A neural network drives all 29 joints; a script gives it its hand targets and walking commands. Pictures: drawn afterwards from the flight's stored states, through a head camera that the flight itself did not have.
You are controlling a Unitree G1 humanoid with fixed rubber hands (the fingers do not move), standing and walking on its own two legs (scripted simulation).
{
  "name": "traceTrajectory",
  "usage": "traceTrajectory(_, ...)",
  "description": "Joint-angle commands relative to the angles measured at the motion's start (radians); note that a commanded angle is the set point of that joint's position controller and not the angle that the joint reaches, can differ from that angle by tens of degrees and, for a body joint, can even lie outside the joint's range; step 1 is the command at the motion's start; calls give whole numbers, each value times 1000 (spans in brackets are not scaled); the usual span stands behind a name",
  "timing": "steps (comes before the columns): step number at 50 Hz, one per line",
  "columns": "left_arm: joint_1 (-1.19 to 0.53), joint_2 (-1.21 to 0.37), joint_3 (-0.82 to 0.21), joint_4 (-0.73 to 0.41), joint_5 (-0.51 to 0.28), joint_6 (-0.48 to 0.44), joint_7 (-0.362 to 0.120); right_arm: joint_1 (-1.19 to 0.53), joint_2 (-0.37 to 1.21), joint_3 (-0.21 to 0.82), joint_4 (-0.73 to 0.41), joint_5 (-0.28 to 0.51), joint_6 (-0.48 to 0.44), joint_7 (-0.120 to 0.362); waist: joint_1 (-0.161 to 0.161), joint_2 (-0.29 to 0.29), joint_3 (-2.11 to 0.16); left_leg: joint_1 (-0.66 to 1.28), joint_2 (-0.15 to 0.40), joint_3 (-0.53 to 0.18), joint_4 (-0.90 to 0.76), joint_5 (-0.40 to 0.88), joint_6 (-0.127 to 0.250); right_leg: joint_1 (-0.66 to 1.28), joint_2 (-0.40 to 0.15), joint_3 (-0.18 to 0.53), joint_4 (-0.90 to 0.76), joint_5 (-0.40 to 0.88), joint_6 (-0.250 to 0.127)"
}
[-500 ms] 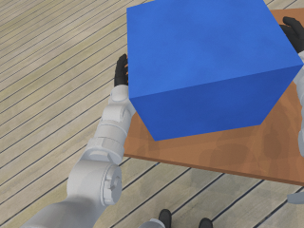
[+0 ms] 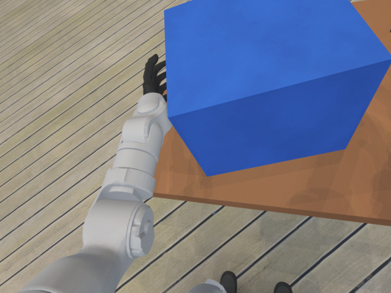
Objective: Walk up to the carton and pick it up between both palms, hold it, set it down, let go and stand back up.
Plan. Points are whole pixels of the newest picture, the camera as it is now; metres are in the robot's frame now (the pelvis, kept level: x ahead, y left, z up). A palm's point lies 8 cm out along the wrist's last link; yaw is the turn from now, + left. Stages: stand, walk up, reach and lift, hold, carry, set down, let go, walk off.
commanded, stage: set down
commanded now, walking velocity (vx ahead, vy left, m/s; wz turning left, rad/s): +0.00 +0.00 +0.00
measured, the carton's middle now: (254, 79) +0.53 +0.05 +0.07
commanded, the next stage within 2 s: none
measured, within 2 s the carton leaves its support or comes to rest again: neither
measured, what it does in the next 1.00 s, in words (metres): stands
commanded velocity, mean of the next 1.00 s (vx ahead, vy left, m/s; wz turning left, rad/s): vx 0.00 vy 0.00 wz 0.00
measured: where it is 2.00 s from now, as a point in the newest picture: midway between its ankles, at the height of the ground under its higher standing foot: outside the picture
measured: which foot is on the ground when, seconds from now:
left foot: down 0.00-1.00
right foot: down 0.00-1.00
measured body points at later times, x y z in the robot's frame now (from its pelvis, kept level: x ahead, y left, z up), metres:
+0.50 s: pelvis +0.00 -0.01 +0.01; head +0.09 -0.06 +0.45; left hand +0.44 +0.22 +0.21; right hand +0.57 -0.23 +0.24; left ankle +0.02 +0.13 -0.71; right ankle +0.05 -0.08 -0.71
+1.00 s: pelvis -0.01 -0.01 +0.02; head +0.11 -0.06 +0.45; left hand +0.42 +0.23 +0.17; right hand +0.56 -0.22 +0.18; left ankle +0.02 +0.13 -0.71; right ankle +0.05 -0.08 -0.71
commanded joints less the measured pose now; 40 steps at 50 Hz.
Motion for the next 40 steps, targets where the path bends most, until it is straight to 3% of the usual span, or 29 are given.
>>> traceTrajectory(1,-525,234,11,-274,-9,-8,10,-553,-129,-46,-212,14,-4,12,-101,-506,-820,141,-88,13,-18,169,-30,1001,18,51,118,505,58)
traceTrajectory(9,-605,228,-9,-291,-25,115,43,-570,-145,-60,-195,14,87,28,-115,-425,-742,286,-82,-6,-36,177,-46,886,31,33,69,371,28)
traceTrajectory(11,-617,244,1,-285,-25,142,50,-578,-149,-54,-201,18,109,31,-105,-422,-712,288,-84,-5,-44,177,-46,896,29,37,62,365,27)
traceTrajectory(19,-664,247,11,-286,-4,218,58,-566,-149,-63,-184,20,170,26,-122,-346,-642,346,-86,-14,-76,186,-58,897,24,41,38,330,22)
traceTrajectory(22,-664,258,14,-245,-6,224,55,-564,-128,-49,-180,22,185,30,-108,-355,-594,312,-91,-10,-94,127,-47,908,10,57,23,263,22)
traceTrajectory(23,-677,261,18,-250,2,224,56,-565,-125,-57,-170,20,186,28,-113,-350,-596,300,-91,-10,-95,125,-48,920,9,59,24,271,23)
traceTrajectory(24,-666,270,34,-249,3,218,56,-562,-117,-43,-200,22,184,27,-94,-368,-606,281,-95,-5,-94,125,-44,952,3,70,27,282,31)
traceTrajectory(32,-596,275,77,-239,44,179,24,-513,-98,-25,-235,43,165,6,-95,-389,-591,205,-105,-4,-122,133,-47,1112,-23,106,40,439,69)
traceTrajectory(37,-529,278,101,-323,57,154,7,-465,-103,-36,-332,39,138,-12,-115,-417,-630,207,-108,-6,-133,156,-48,1173,-27,114,44,544,88)
traceTrajectory(40,-526,271,99,-406,58,162,7,-463,-132,-82,-380,25,128,-26,-146,-385,-680,238,-103,-11,-131,182,-55,1160,-19,103,53,599,86)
